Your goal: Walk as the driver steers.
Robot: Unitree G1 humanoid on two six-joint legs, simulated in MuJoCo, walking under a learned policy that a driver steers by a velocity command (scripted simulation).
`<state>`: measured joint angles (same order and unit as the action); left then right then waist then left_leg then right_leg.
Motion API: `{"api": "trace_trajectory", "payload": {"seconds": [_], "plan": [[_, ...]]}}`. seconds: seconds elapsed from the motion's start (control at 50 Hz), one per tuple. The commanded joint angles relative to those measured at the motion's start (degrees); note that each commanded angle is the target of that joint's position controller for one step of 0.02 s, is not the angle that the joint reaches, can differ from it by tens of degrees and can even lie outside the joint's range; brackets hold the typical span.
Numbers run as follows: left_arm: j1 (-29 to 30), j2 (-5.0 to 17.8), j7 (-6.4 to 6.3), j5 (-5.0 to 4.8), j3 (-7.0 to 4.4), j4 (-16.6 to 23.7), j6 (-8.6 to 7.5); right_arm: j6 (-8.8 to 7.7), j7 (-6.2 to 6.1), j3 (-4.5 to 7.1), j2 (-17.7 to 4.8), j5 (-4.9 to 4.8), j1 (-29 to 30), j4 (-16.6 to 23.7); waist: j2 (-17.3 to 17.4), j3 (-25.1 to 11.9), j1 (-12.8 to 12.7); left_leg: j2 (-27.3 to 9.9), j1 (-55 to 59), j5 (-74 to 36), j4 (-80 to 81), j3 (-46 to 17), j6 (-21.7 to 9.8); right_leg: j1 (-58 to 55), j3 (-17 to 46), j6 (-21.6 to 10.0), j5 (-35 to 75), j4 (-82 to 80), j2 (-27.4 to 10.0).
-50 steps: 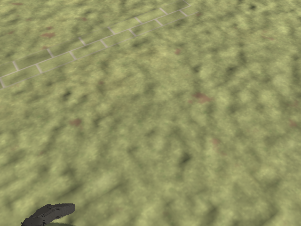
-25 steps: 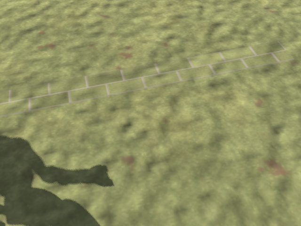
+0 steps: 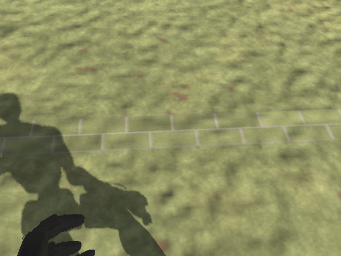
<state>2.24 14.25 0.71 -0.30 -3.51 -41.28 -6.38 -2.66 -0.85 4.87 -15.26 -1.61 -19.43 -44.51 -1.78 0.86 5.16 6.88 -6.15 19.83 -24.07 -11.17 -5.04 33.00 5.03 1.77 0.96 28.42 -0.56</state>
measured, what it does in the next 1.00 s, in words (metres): walks ahead, turning left: right foot, then left foot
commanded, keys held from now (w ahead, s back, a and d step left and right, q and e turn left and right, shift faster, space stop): w+q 0.02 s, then q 0.70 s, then no key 0.28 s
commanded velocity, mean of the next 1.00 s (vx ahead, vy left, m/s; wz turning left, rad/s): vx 0.13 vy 0.00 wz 0.53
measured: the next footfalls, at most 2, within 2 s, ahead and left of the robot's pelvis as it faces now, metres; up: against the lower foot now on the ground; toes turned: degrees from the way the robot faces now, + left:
right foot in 0.06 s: +0.21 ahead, -0.13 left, +0.00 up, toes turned +6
left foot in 0.52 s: +0.20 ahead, +0.14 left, +0.00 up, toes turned +26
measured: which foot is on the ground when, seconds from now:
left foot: down 0.00-0.08, up 0.10-0.50, down 0.52-1.00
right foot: up 0.00-0.04, down 0.06-0.54, up 0.56-0.92, down 0.94-1.00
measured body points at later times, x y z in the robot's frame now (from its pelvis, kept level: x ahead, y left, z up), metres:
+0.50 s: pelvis +0.17 -0.01 +0.00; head +0.21 +0.02 +0.45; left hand +0.19 +0.31 -0.12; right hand +0.44 -0.20 -0.08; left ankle +0.20 +0.13 -0.72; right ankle +0.17 -0.14 -0.74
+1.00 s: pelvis +0.21 +0.00 -0.01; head +0.24 +0.00 +0.44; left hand +0.20 +0.30 -0.11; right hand +0.50 -0.13 -0.10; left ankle +0.19 +0.13 -0.73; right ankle +0.28 -0.10 -0.74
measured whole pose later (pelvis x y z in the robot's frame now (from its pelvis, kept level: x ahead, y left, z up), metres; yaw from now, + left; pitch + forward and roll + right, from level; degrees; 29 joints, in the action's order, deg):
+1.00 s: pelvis +0.21 +0.00 -0.01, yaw +31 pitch +2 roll +0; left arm -9.4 14.7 0.1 1.9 -2.8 -43.3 0.1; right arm 1.7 -1.0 3.1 -15.8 0.7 -8.2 -35.0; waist 2.1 0.6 -0.2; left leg 4.1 -23.1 19.6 -36.6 -7.6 0.0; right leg 17.9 0.4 -0.2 -16.7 33.0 0.0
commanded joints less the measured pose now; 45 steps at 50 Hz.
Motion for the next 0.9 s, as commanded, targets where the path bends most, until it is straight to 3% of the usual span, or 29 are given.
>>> {"api": "trace_trajectory", "payload": {"seconds": [0.02,0.04,0.06,0.08,0.1,0.12,0.14,0.16,0.2,0.22,0.26,0.32,0.38,0.44,0.5,0.52,0.54,0.56,0.58,0.6,0.62,0.64,0.7,0.78,0.86,0.9], "plan": [[2.3,7.2,0.49,-0.39,-2.10,4.8,-2.07,0.05,-0.64,2.20,-8.4,0.11,-0.4,3.2,9.4,-2.4,-2.9,-14.0,0.3,-20.7,-0.8,-13.8,-6.2,-7.8,-1.3,-1.9,-4.4,-3.1,1.8],[-2.8,8.5,0.15,0.22,-2.83,3.6,-2.41,0.14,-0.66,1.92,-7.6,0.15,1.5,4.3,9.6,-4.6,-5.9,-11.1,-0.6,-27.4,-6.4,-12.6,-4.3,-15.3,-2.0,-3.6,-2.1,-5.8,1.8],[-10.6,11.2,-0.21,1.69,-3.68,2.8,-2.67,-0.08,-0.49,1.14,-5.4,0.66,3.9,6.2,7.6,-11.3,-9.9,-8.0,-6.3,-27.9,-19.1,-9.2,-1.6,-29.3,2.7,-7.1,4.8,-2.8,-5.0],[-17.8,15.6,-0.75,3.19,-4.60,2.3,-2.18,-0.30,-0.71,0.34,-2.4,0.70,-2.0,7.6,-4.7,-20.2,-9.1,-0.4,-23.5,-4.5,-38.9,-1.7,3.2,-50.8,20.3,-15.7,18.5,-0.4,-19.4],[-19.1,13.6,-0.25,1.73,-4.22,1.4,-1.26,-0.40,-0.61,0.24,-5.5,0.16,-7.1,8.0,-16.9,-25.5,-7.3,-0.4,-33.2,19.1,-50.4,-0.6,5.2,-55.2,36.1,-21.9,17.7,-3.0,-27.5],[-15.5,8.3,-0.52,0.83,-2.82,3.2,-0.40,0.30,-0.60,1.57,-10.2,-0.15,-4.9,6.9,-9.1,-18.4,-7.9,-4.2,-36.4,15.6,-55.5,-1.3,6.6,-48.6,29.2,-19.9,15.0,-3.6,-25.2],[-12.6,5.7,-0.87,0.84,-1.89,4.0,0.57,1.14,-0.65,2.02,-11.3,0.22,0.4,8.0,-4.3,-12.4,-8.1,-6.1,-36.8,12.0,-55.7,1.7,7.5,-41.1,19.2,-17.1,17.6,-3.8,-21.8],[-10.5,4.9,-0.91,0.92,-1.38,3.7,1.26,1.85,-0.73,2.16,-10.5,0.69,2.9,8.8,-1.4,-8.4,-6.8,-7.7,-35.7,9.9,-53.3,3.4,7.9,-33.8,13.1,-15.5,20.2,-4.9,-18.6],[-8.2,5.4,-0.90,1.26,-1.33,2.9,1.72,3.26,-0.60,1.96,-7.5,0.32,2.2,9.5,-3.2,-4.5,-4.1,-9.9,-30.9,7.3,-48.1,5.5,7.8,-23.5,5.9,-13.8,19.4,-8.6,-14.8],[-7.7,6.4,-0.96,1.46,-1.70,2.4,1.72,3.66,-0.60,1.45,-5.5,0.07,2.1,10.0,-4.8,-4.0,-3.7,-9.8,-29.8,5.7,-45.3,7.0,8.0,-21.2,3.6,-14.1,20.1,-10.4,-14.2],[-7.2,8.6,-1.36,1.43,-2.44,1.6,1.85,3.98,-0.67,1.03,-4.5,0.28,3.7,11.2,-5.4,-5.1,-3.7,-10.5,-30.1,1.9,-40.3,7.7,8.5,-22.1,0.9,-15.4,22.8,-12.0,-15.3],[-6.3,9.7,-2.14,0.69,-2.80,0.9,2.86,3.97,-0.09,0.81,-4.8,0.61,6.0,11.8,-4.1,-7.9,-4.2,-11.3,-27.3,-6.7,-31.8,8.5,8.3,-24.1,-3.6,-15.1,20.1,-12.5,-15.7],[-6.5,10.7,-2.42,0.20,-2.96,0.2,3.91,3.93,0.95,0.75,-5.0,0.61,10.0,13.0,-4.6,-6.8,-5.5,-10.8,-23.1,-10.9,-23.6,10.6,7.3,-23.6,-7.8,-13.5,14.2,-12.4,-15.1],[-8.2,12.3,-2.10,-0.63,-3.43,-0.5,4.57,4.41,1.94,1.20,-6.0,0.67,13.0,14.8,-5.3,-5.4,-6.4,-9.9,-21.8,-7.8,-17.4,12.2,5.8,-26.2,-8.2,-12.3,10.7,-9.9,-16.7],[-8.4,12.6,-2.03,-1.95,-3.62,-0.9,4.95,4.53,2.50,1.95,-6.4,0.72,10.8,14.9,-5.2,-5.5,-4.5,-7.4,-15.3,-11.0,-4.9,14.7,2.9,-28.0,-10.0,-9.0,10.5,-2.4,-16.2],[-11.2,11.2,-1.83,-1.75,-3.37,-1.9,4.85,4.36,1.97,2.94,-8.7,1.05,7.6,14.1,-2.0,-7.1,-3.7,-6.4,-7.5,-18.7,0.2,13.3,0.9,-25.3,-12.5,-6.2,9.4,4.9,-13.1],[-11.9,9.0,-1.54,0.34,-2.60,-0.7,4.58,4.18,0.71,4.73,-15.2,1.53,3.2,14.3,9.4,-10.8,-3.0,-16.8,5.8,-43.5,-0.3,-0.8,-3.6,-13.1,-15.9,-1.6,-5.3,20.2,-8.3],[-11.5,6.8,-1.34,2.11,-1.26,2.4,4.34,3.94,0.46,4.99,-19.3,2.80,3.7,15.5,20.7,-14.6,-4.2,-29.4,14.1,-52.5,-0.7,-19.9,-16.9,4.5,-12.1,2.1,-40.2,36.1,-0.2],[-7.8,9.4,-1.07,1.14,-2.07,1.8,4.49,3.23,0.96,3.81,-14.8,2.67,2.6,15.3,11.5,-17.4,-0.7,-28.3,12.2,-49.4,0.6,-18.2,-17.5,6.3,-3.0,2.1,-40.1,42.7,-0.8],[-6.7,9.9,-1.11,-0.18,-2.20,2.2,4.85,2.59,1.03,3.17,-13.5,2.31,4.8,14.9,9.2,-14.1,-2.1,-25.3,8.9,-45.0,0.7,-12.8,-14.4,7.1,-1.9,1.2,-35.8,43.2,-1.7],[-7.5,9.2,-1.68,0.03,-2.17,1.3,5.23,2.52,0.77,2.89,-12.2,1.42,7.6,14.8,6.3,-11.7,-3.7,-21.9,5.2,-38.4,1.1,-9.3,-11.0,7.0,-1.7,1.1,-31.6,40.4,-2.7],[-7.3,9.9,-2.24,0.65,-2.41,1.3,5.67,2.90,0.43,2.48,-11.3,0.75,10.1,15.3,6.7,-9.7,-4.7,-20.3,1.2,-34.1,2.0,-7.8,-9.3,5.8,-1.6,1.4,-28.5,37.4,-3.0],[-9.0,8.7,-2.33,0.55,-2.20,1.1,6.25,3.52,-0.32,2.30,-11.4,1.83,12.7,16.0,9.1,-9.6,-6.8,-17.3,-5.8,-32.3,3.2,-6.2,-9.0,-0.5,-2.6,2.4,-24.1,32.7,-0.6],[-8.6,6.8,-2.14,0.38,-1.20,1.0,6.40,3.76,-0.97,2.22,-11.0,1.69,12.4,15.5,9.8,-10.8,-5.5,-16.7,-6.8,-26.7,2.0,-6.6,-8.3,-5.5,-2.3,2.7,-21.7,22.0,-0.2],[-8.0,7.2,-1.27,0.03,-1.19,1.9,6.38,4.19,-0.45,1.47,-10.1,2.08,11.6,14.6,11.5,-9.5,-4.1,-17.1,-8.5,-19.9,1.0,-10.0,-7.8,-10.3,-3.0,1.6,-21.8,14.6,0.0],[-10.0,6.2,-0.61,0.22,-1.05,1.7,5.97,4.38,-0.29,0.75,-8.9,1.74,12.7,14.3,11.1,-8.4,-5.8,-15.7,-10.3,-16.9,-0.9,-10.2,-5.9,-15.8,-4.4,0.0,-16.7,4.6,0.5]]}}
Keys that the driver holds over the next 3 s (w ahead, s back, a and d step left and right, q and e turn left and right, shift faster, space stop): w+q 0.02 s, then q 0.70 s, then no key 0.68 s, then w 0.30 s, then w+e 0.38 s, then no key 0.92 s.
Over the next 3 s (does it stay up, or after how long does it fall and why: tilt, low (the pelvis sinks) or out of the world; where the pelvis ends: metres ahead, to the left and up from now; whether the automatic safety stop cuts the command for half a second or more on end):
stays up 0.63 0.18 -0.01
